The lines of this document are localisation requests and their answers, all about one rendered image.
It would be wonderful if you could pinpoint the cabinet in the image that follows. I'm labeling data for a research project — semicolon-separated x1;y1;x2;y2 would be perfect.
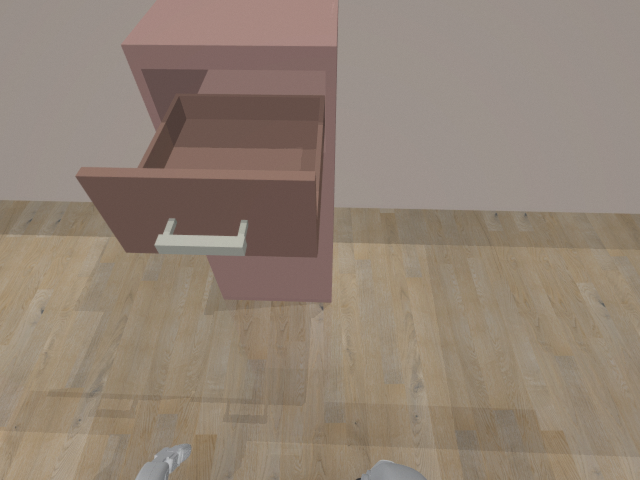
121;0;338;303

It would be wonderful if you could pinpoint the left robot hand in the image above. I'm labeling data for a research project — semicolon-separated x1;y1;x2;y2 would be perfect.
135;444;191;480

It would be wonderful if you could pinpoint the robot right shin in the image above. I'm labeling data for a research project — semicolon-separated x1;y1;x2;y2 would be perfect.
370;460;394;470

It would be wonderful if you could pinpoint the drawer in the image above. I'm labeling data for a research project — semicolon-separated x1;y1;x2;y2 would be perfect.
75;94;325;258

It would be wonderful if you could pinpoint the handle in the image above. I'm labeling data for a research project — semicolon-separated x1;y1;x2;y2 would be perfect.
154;218;248;256

